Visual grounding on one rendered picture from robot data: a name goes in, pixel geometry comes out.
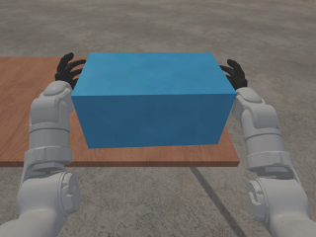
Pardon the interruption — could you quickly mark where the carton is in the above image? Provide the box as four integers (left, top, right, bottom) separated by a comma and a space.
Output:
71, 52, 237, 149

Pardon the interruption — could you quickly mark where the right robot forearm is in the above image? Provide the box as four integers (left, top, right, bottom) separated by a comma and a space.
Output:
231, 87, 310, 217

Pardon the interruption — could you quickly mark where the left robot forearm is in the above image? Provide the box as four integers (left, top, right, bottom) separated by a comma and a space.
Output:
16, 80, 75, 216

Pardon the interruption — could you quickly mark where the robot left hand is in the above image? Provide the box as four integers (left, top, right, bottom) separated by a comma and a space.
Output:
54, 52, 86, 90

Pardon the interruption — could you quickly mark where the table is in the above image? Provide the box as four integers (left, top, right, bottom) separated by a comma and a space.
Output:
0, 56, 240, 168

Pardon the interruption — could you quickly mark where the robot right hand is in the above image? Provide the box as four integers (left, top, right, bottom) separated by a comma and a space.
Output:
219, 59, 248, 91

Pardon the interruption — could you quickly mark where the robot right upper arm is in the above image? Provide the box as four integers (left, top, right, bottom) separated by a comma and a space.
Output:
246, 178, 316, 237

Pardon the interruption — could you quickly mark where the robot left upper arm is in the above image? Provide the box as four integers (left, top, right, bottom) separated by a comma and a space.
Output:
0, 171, 82, 237

